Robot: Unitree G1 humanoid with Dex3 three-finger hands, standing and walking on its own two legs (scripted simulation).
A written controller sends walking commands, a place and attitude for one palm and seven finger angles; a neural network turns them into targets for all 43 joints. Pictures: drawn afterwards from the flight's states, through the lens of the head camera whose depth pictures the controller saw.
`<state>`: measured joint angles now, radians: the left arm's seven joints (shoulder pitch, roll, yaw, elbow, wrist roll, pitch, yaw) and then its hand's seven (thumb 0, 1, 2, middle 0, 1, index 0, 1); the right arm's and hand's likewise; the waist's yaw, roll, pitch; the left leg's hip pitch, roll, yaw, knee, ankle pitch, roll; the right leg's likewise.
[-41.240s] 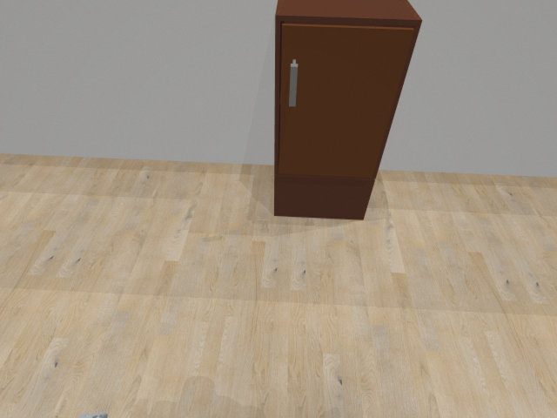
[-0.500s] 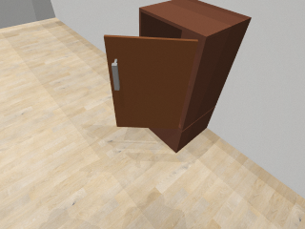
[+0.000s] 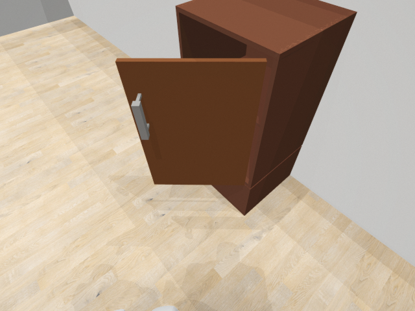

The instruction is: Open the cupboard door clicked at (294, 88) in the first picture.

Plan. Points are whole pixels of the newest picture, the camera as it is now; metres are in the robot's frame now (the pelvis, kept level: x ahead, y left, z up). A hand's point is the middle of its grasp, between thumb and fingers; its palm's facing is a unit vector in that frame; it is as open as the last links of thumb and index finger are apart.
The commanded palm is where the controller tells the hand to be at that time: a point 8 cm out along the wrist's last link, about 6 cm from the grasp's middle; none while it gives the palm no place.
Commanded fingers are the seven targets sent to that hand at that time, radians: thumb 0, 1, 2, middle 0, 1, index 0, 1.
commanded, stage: shuffle to correct the standing spot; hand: left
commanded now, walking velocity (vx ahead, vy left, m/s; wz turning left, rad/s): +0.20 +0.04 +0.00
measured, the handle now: (142, 116) +0.65 +0.23 -0.04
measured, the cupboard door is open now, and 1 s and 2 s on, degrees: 47 47 47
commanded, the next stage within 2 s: come to a stop and stand still in 0.16 s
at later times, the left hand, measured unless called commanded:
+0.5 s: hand out of the picture +0.15 +0.19 -0.17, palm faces +0.05 -0.98 -0.20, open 7.3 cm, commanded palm none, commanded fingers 0.00 0.90 0.90 -0.20 -0.30 -0.20 -0.30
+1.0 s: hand out of the picture +0.13 +0.22 -0.17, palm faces +0.07 -0.98 -0.19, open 7.3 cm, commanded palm none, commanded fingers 0.00 0.90 0.90 -0.20 -0.30 -0.20 -0.30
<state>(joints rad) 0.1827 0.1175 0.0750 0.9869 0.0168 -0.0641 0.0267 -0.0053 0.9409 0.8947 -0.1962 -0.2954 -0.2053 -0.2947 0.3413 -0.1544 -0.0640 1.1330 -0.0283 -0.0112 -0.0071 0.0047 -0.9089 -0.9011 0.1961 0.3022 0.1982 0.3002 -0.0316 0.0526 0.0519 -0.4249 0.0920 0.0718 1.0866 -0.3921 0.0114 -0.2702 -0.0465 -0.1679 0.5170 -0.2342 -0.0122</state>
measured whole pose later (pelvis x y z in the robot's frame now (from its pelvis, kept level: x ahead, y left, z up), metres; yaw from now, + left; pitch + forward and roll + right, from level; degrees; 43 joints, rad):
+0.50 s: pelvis +0.13 +0.01 +0.00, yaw +0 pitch -1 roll +2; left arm 0.26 0.17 0.04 1.04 0.03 0.00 0.03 0.01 0.93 0.90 -0.19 -0.30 -0.20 -0.29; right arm 0.25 -0.13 -0.03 1.08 -0.02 -0.02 -0.03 0.00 -0.93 -0.90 0.20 0.30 0.20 0.30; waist 0.01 -0.04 0.06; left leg -0.20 0.02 0.15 0.51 -0.29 0.02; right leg -0.31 -0.08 -0.06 0.57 -0.19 0.02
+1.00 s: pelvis +0.09 +0.04 +0.01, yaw +0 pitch +0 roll -1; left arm 0.20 0.18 0.05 1.02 0.02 0.05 0.04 0.01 0.91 0.90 -0.19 -0.30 -0.20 -0.29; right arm 0.22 -0.14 -0.04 1.05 -0.03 0.01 -0.04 0.01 -0.93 -0.90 0.20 0.30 0.20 0.30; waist 0.01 -0.03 0.05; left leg -0.23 -0.01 0.10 0.45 -0.22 0.06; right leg -0.30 -0.03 -0.02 0.78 -0.44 0.02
